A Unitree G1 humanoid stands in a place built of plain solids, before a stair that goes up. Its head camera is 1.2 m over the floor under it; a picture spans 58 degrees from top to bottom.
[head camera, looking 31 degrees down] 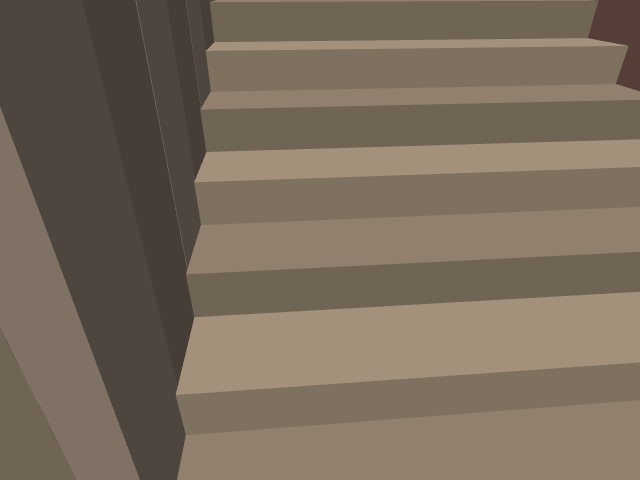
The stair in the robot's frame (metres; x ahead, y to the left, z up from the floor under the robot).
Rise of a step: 0.16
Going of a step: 0.29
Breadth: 1.80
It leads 5 degrees to the left of straight ahead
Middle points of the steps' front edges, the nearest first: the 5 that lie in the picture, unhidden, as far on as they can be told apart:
0.80 -0.54 0.32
1.09 -0.51 0.48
1.38 -0.49 0.64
1.67 -0.46 0.80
1.95 -0.44 0.96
